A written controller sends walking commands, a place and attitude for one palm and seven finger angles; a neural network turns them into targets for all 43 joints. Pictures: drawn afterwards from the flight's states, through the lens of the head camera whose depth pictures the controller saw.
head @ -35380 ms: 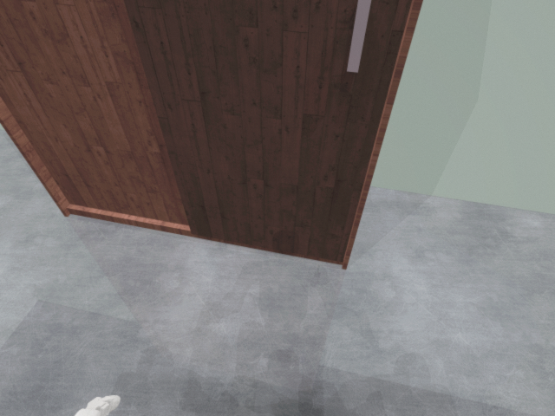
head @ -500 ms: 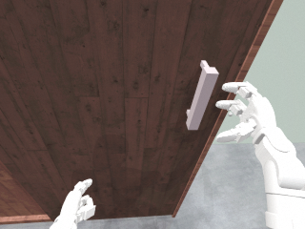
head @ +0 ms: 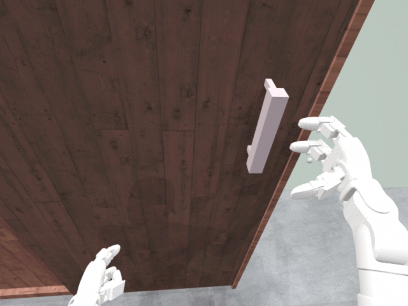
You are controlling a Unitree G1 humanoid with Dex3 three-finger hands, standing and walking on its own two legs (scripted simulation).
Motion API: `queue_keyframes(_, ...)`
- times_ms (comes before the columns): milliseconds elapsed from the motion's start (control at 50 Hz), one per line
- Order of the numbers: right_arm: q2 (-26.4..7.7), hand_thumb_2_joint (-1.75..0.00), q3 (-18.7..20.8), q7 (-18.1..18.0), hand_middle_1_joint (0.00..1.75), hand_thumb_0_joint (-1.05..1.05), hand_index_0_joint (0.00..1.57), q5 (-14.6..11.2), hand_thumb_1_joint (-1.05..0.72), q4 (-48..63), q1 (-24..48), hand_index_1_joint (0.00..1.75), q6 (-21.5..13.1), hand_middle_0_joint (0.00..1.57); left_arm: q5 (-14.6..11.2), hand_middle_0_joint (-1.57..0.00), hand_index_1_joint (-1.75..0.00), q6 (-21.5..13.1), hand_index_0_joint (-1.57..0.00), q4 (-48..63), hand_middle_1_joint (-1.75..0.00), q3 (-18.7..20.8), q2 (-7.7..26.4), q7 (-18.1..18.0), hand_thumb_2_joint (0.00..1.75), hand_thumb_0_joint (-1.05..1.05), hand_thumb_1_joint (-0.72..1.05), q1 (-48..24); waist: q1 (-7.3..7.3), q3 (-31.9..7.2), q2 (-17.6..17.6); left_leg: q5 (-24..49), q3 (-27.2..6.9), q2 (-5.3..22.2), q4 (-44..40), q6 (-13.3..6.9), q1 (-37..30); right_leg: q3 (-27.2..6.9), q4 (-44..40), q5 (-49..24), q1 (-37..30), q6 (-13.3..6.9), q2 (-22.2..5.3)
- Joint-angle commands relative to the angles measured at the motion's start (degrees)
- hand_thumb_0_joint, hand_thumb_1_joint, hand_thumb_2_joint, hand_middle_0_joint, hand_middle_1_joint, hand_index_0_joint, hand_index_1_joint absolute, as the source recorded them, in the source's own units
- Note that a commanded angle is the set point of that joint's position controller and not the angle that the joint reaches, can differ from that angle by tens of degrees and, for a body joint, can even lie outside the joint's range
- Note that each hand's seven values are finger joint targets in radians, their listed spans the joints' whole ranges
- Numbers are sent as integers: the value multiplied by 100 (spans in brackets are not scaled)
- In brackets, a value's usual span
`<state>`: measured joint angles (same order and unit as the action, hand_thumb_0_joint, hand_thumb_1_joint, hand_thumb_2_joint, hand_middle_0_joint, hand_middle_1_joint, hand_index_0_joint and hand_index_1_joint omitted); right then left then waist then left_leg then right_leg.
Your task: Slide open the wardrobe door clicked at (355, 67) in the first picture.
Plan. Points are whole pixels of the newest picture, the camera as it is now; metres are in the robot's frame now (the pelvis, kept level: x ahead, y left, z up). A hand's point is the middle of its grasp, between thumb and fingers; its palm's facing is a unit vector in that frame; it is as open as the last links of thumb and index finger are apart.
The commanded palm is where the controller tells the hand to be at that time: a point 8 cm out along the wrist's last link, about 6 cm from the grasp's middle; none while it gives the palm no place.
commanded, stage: move the hooked fingers beside the handle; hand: right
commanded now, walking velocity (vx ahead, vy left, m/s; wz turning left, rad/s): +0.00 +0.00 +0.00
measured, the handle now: (261, 128) +0.38 -0.07 +0.21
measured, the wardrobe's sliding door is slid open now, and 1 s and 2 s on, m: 0.00 0.00 0.00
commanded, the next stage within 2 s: feel for the door with the fingertips in 0.66 s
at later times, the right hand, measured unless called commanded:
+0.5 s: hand (310, 150) +0.32 -0.14 +0.21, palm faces -0.09 +0.99 -0.07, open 14.0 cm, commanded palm +0.31 -0.19 +0.21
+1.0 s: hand (287, 152) +0.33 -0.11 +0.20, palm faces -0.15 +0.99 -0.06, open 14.0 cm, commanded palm +0.31 -0.16 +0.21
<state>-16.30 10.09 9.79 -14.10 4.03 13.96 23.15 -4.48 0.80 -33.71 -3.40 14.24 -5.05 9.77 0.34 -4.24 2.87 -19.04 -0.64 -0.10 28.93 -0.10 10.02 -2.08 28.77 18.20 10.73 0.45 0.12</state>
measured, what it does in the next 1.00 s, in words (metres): stands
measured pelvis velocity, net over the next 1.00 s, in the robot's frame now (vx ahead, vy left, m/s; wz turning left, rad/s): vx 0.00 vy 0.00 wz -0.01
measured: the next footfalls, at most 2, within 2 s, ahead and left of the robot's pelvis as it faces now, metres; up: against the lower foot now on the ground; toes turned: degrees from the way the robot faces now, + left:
none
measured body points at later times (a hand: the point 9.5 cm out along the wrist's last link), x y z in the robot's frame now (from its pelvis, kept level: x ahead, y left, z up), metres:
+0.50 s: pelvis +0.00 +0.00 +0.00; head -0.03 +0.02 +0.45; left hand +0.18 +0.23 -0.08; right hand +0.32 -0.20 +0.22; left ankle -0.04 +0.12 -0.74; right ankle -0.03 -0.13 -0.74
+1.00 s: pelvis +0.00 +0.00 +0.00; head -0.03 +0.03 +0.45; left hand +0.20 +0.23 -0.08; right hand +0.33 -0.16 +0.20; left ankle -0.04 +0.12 -0.74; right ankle -0.03 -0.13 -0.74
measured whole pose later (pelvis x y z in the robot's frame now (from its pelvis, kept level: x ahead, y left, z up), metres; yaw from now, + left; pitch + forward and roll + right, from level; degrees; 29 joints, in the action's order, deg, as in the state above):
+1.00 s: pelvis +0.00 +0.00 +0.00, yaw +0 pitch +0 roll +0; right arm -12.9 5.2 8.1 -13.9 5.7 16.6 24.9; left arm -4.5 0.8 -34.6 -3.3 14.6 -4.7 8.4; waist 0.5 -4.3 3.9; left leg -19.4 -0.2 -0.1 29.0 -0.3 9.2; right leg -2.4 28.8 18.4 10.0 0.6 0.0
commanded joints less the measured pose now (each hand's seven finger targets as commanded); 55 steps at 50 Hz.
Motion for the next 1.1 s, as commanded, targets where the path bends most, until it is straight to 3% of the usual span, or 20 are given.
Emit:
queue_keyframes(0, -1123, -30, 417, 25, 120, 0, 30, -119, 50, 2323, 2666, 120, -906, 30, 30, -20, -30, -561, -20, 1027, -30, 204, 529, -74, 90, 0, 90, -1008, -46, -1583, 150, 2644, 340, 10, -227, -101, -152, 196, -56, -2456, -1104, -261, 0)
queue_keyframes(80, -757, -30, 113, 11, 120, 0, 30, -141, 50, 1747, 2707, 120, -793, 30, 26, -20, -30, -630, -20, 807, -30, 177, 529, -87, 90, 0, 90, -995, -117, -1118, 172, 2380, 388, -15, -278, -99, 65, 142, -129, -2227, -965, -211, -15)
queue_keyframes(180, -637, -30, 201, -32, 120, 0, 30, -141, 50, 225, 2068, 120, 8, 30, -12, -20, -30, -337, -20, 682, -30, 179, 637, -70, 90, 0, 90, -992, -39, -348, -498, 1693, 394, -17, -452, -53, 298, 128, -271, -1469, -291, -219, -10)
queue_keyframes(200, -885, -30, 432, -68, 120, 0, 30, -98, 50, 31, 1943, 120, 63, 30, -5, -20, -30, -260, -20, 636, -30, 199, 696, -61, 90, 0, 90, -957, 18, -357, -596, 1674, 384, -4, -469, -67, 222, 150, -276, -1475, -246, -219, -12)
queue_keyframes(240, -839, -30, 426, -78, 120, 0, 30, -80, 50, 280, 2023, 120, 77, 30, 8, -20, -30, -198, -20, 828, -30, 198, 645, -43, 90, 0, 90, -1019, 45, -754, -726, 1846, 368, 7, -405, -54, 43, 191, -249, -1637, -300, -241, 9)
queue_keyframes(320, -1056, -30, 463, -125, 120, 0, 30, -27, 50, 1564, 2757, 120, -554, 30, 54, -20, -30, -345, -20, 1040, -30, 207, 552, -45, 90, 0, 90, -1036, 15, -1537, -329, 2372, 321, 21, -257, -91, -234, 196, -149, -2206, -769, -271, 15)
queue_keyframes(360, -1025, -30, 463, -110, 120, 0, 30, -47, 50, 1624, 2553, 120, -743, 30, 56, -20, -30, -412, -20, 1012, -30, 201, 518, -39, 90, 0, 90, -980, 16, -1623, -207, 2518, 332, 3, -235, -88, -244, 234, -116, -2333, -893, -254, -2)
queue_keyframes(460, -563, -30, -38, 2, 120, 0, 30, -96, 50, 1426, 2536, 120, -642, 30, 6, -20, -30, -525, -20, 855, -30, 189, 527, -47, 90, 0, 90, -1002, -96, -1080, 88, 2315, 375, -18, -316, -92, 66, 196, -155, -2111, -880, -211, -38)
queue_keyframes(540, -545, -30, 30, -63, 120, 0, 30, -74, 50, 715, 2304, 120, -168, 30, -14, -20, -30, -371, -20, 783, -30, 195, 601, -50, 90, 0, 90, -1009, -74, -570, -425, 1859, 393, -24, -417, -62, 216, 165, -245, -1634, -469, -226, -37)
queue_keyframes(560, -542, -30, 83, -89, 120, 0, 30, -83, 50, 679, 2224, 120, -89, 30, -5, -20, -30, -342, -20, 814, -30, 190, 604, -44, 90, 0, 90, -1023, -30, -608, -450, 1895, 382, -22, -410, -65, 178, 149, -238, -1661, -434, -234, -11)
queue_keyframes(600, -1087, -30, 575, -186, 120, 0, 30, -53, 50, 722, 2179, 120, -90, 30, 29, -20, -30, -274, -20, 817, -30, 206, 660, -45, 90, 0, 90, -1027, 72, -849, -509, 2013, 346, 1, -400, -74, -44, 185, -219, -1793, -449, -241, -3)
queue_keyframes(620, -962, -30, 488, -190, 120, 0, 30, -41, 50, 977, 2340, 120, -147, 30, 38, -20, -30, -267, -20, 915, -30, 188, 591, -38, 90, 0, 90, -1083, 76, -1066, -476, 2106, 340, 14, -357, -79, -131, 205, -231, -1903, -506, -252, 17)
queue_keyframes(700, -1236, -30, 629, -248, 120, 0, 30, -50, 50, 1707, 2700, 120, -632, 30, 69, -20, -30, -358, -20, 994, -30, 190, 552, -55, 90, 0, 90, -1060, 47, -1510, -324, 2517, 307, 11, -278, -82, -364, 247, -152, -2261, -803, -261, 10)
queue_keyframes(740, -973, -30, 381, -211, 120, 0, 30, -27, 50, 1776, 2771, 120, -772, 30, 67, -20, -30, -436, -20, 950, -30, 191, 505, -35, 90, 0, 90, -1004, -20, -1552, -73, 2672, 315, -6, -244, -93, -281, 266, -125, -2450, -974, -252, 1)
queue_keyframes(820, -229, -30, -304, -84, 120, 0, 30, -49, 50, 1347, 2235, 120, -555, 30, 19, -20, -30, -466, -20, 871, -30, 204, 514, 9, 90, 0, 90, -977, -95, -1135, 52, 2690, 377, -4, -282, -82, -51, 230, -90, -2367, -910, -220, -29)
queue_keyframes(900, -527, -30, 25, -113, 120, 0, 30, -59, 50, 905, 2007, 120, -90, 30, 0, -20, -30, -302, -20, 824, -30, 217, 628, -3, 90, 0, 90, -1043, -19, -653, -440, 2222, 371, -1, -411, -52, 43, 207, -182, -1807, -504, -240, -20)
queue_keyframes(980, -330, -30, -115, -326, 120, 0, 30, -3, 50, 1859, 2284, 120, -176, 30, 59, -20, -30, -329, -20, 1047, -30, 187, 493, 47, 90, 0, 90, -1184, 50, -1270, -490, 2596, 383, 18, -237, -62, -207, 221, -127, -2239, -739, -258, 27)
queue_keyframes(1000, -575, -30, 124, -422, 120, 0, 30, -16, 50, 2006, 2224, 120, -289, 30, 79, -20, -30, -343, -20, 1041, -30, 195, 509, 43, 90, 0, 90, -1169, 94, -1366, -557, 2684, 387, 22, -211, -77, -332, 199, -119, -2352, -766, -250, 4)
queue_keyframes(1020, -507, -30, 80, -470, 120, 0, 30, -1, 50, 2241, 2195, 120, -386, 30, 92, -20, -30, -356, -20, 1086, -30, 183, 467, 60, 90, 0, 90, -1184, 114, -1536, -480, 2801, 379, 23, -164, -85, -414, 220, -122, -2493, -828, -247, 15)
queue_keyframes(1080, -307, -30, -107, -572, 120, 0, 30, 22, 50, 2364, 2164, 120, -545, 30, 122, -20, -30, -401, -20, 1030, -30, 188, 411, 105, 90, 0, 90, -1135, 58, -1558, -434, 3022, 360, 14, -155, -59, -396, 284, -58, -2598, -933, -244, 15)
